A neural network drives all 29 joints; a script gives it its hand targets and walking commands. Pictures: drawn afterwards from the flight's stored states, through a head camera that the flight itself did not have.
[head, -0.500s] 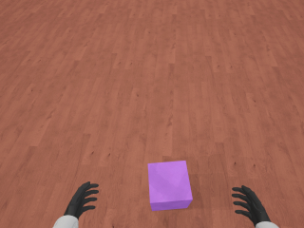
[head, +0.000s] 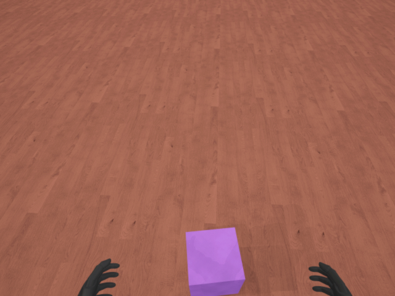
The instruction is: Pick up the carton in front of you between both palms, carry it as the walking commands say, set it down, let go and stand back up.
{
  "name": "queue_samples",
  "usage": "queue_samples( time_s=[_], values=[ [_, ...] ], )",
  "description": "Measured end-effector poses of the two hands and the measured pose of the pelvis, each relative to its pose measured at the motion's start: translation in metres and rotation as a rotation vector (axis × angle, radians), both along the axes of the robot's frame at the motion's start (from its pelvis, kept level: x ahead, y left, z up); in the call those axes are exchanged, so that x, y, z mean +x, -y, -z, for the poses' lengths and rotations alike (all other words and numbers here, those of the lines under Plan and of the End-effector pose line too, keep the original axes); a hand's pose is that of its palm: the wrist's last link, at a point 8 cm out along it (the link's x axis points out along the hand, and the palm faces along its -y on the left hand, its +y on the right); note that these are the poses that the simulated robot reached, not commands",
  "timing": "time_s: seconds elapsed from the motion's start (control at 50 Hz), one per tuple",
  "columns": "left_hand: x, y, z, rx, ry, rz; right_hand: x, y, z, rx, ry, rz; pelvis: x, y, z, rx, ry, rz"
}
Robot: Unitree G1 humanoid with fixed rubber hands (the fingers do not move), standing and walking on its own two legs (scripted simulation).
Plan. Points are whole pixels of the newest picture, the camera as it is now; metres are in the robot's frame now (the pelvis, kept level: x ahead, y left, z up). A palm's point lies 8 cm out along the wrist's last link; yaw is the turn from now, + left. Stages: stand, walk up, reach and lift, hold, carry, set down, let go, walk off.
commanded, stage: stand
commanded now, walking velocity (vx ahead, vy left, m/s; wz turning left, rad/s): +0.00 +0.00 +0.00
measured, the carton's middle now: (212, 263) +0.37 -0.02 -0.65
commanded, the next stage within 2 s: none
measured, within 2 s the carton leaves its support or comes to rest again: neither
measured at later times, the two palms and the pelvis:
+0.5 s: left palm out of the picture +0.12 +0.26 -0.13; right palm out of the picture +0.07 -0.25 -0.12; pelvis +0.04 +0.01 -0.01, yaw -3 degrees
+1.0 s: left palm out of the picture +0.05 +0.25 -0.15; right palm out of the picture -0.03 -0.22 -0.14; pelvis +0.03 +0.01 -0.01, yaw -5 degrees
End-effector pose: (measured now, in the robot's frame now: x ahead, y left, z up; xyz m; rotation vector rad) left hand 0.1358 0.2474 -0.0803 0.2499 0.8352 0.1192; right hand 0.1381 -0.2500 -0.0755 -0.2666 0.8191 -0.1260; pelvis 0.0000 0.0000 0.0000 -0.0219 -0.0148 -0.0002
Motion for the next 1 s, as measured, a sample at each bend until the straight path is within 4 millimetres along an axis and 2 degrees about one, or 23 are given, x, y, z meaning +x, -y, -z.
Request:
queue_samples(
  time_s=[0.08,0.16,0.34,0.46,0.7,1.0],
  values=[
    [-0.01,-0.007,0.018,0.006,-0.067,0.006,-0.021,0.015,0.01,-0.034,-0.057,0.058,0.011,-0.001,0.003,0.001,-0.039,0.018],
    [-0.01,-0.007,0.029,0.001,-0.108,0.014,-0.036,0.02,0.017,-0.045,-0.105,0.098,0.021,-0.003,0.006,0.003,-0.057,0.028],
    [-0.006,-0.008,0.044,0.002,-0.172,0.017,-0.052,0.009,0.034,-0.022,-0.182,0.147,0.036,-0.007,0.012,0.009,-0.069,0.046],
    [-0.012,-0.011,0.05,0.011,-0.222,0.005,-0.065,0.001,0.044,-0.004,-0.24,0.169,0.039,-0.01,0.014,0.014,-0.065,0.056],
    [-0.045,-0.014,0.06,0.022,-0.353,-0.022,-0.108,-0.008,0.059,0.015,-0.38,0.212,0.036,-0.012,0.014,0.018,-0.045,0.073],
    [-0.086,0.0,0.068,-0.007,-0.489,-0.032,-0.168,-0.027,0.068,0.062,-0.547,0.255,0.026,-0.013,0.009,0.018,-0.018,0.088]
  ],
)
